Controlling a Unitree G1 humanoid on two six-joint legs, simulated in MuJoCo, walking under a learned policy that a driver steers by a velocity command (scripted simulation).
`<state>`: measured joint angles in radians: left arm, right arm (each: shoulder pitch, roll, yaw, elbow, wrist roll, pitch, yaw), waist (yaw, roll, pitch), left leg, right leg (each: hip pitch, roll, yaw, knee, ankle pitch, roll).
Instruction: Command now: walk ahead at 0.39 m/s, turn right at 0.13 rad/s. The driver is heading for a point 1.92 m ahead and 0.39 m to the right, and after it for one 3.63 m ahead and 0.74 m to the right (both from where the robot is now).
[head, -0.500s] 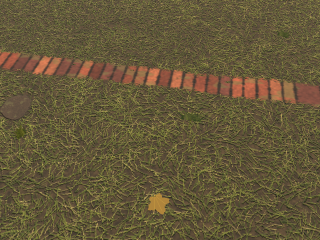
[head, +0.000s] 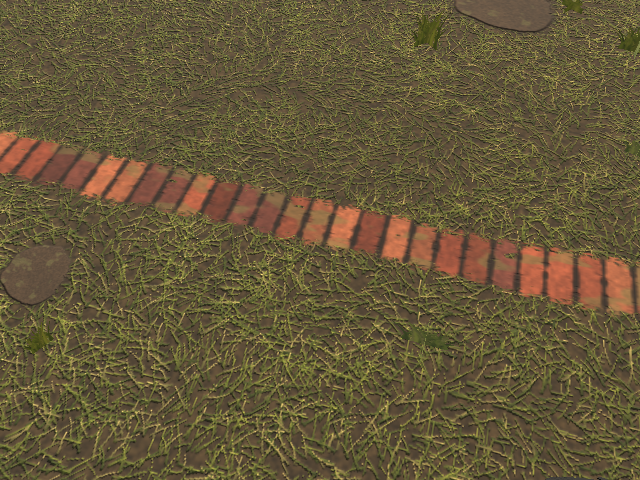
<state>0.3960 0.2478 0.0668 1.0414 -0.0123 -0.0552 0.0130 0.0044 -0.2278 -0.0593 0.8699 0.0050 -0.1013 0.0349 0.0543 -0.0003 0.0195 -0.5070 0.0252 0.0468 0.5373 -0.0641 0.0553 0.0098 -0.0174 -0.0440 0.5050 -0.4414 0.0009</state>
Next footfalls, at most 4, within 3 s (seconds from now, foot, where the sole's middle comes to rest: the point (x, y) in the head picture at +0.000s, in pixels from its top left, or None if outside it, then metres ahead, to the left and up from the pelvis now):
0.50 right None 0.22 -0.13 -0.76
0.94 left None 0.28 0.10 -0.76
1.50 left None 0.26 0.14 -0.76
2.14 right None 0.32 -0.12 -0.76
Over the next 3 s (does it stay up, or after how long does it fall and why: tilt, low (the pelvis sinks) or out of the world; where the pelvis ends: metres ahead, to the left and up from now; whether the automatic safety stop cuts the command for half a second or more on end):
stays up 0.71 -0.18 0.01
